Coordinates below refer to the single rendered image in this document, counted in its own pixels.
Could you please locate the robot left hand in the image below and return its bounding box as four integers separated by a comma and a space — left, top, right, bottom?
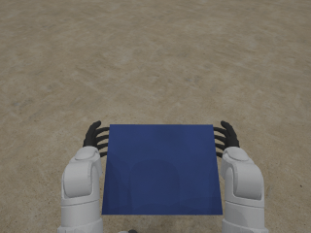
83, 120, 110, 157

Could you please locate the carton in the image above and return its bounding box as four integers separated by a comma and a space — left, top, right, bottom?
101, 124, 223, 216

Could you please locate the robot left forearm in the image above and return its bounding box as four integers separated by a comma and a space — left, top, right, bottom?
57, 146, 103, 233

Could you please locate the robot right forearm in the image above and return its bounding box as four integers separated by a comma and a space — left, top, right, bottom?
220, 147, 269, 233

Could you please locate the robot right hand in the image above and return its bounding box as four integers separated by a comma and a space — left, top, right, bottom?
213, 120, 240, 158

